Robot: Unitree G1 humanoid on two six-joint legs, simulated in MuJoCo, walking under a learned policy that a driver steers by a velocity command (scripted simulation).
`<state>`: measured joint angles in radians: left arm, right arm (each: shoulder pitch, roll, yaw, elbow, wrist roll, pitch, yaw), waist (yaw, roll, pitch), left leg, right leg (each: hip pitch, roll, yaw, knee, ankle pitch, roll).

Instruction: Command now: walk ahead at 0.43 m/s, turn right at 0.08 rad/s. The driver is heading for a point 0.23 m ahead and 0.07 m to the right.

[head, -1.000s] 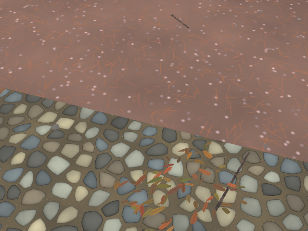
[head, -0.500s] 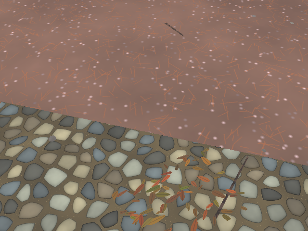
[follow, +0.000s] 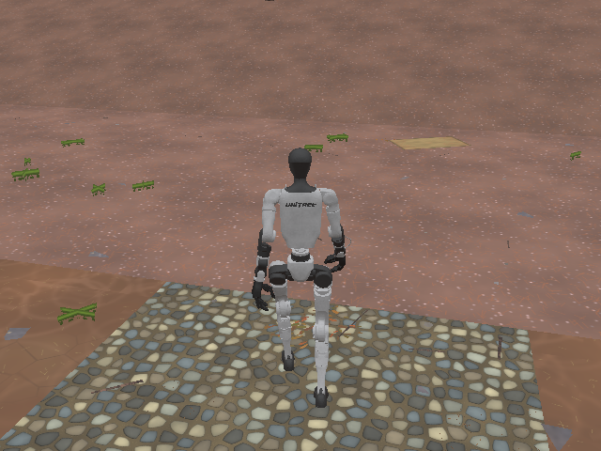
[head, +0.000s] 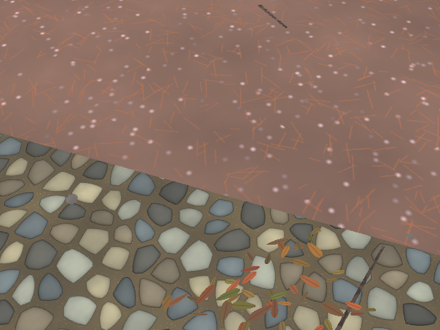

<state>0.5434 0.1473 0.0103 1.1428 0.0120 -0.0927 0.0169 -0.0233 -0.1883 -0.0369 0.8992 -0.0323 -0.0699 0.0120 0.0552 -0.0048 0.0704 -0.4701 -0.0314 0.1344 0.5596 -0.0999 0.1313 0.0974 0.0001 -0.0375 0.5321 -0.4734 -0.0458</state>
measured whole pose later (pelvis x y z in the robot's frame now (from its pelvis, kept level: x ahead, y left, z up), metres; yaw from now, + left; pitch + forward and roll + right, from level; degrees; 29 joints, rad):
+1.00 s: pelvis +0.20 -0.02 +0.03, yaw +0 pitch -2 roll -1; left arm 0.29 0.12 0.01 1.16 0.01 -0.01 0.04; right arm 0.35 -0.12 0.02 1.16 -0.01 -0.01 -0.06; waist 0.01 0.01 0.04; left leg 0.00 0.00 0.09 0.37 -0.34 0.03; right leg -0.20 0.05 -0.08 0.40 -0.17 -0.06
